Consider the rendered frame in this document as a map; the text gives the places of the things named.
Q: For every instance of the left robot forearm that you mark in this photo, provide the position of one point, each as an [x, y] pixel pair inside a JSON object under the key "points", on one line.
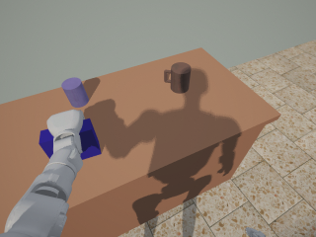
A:
{"points": [[60, 172]]}

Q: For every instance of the robot right hand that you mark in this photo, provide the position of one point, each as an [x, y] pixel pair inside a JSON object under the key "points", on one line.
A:
{"points": [[251, 232]]}

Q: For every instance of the table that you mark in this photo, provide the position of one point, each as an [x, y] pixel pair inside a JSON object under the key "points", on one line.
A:
{"points": [[159, 148]]}

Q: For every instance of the sponge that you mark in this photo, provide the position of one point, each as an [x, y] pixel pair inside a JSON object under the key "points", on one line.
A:
{"points": [[89, 141]]}

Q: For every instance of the robot left hand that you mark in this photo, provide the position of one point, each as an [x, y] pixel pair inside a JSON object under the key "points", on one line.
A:
{"points": [[68, 120]]}

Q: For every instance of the robot left upper arm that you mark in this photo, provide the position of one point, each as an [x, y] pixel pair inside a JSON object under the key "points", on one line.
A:
{"points": [[38, 216]]}

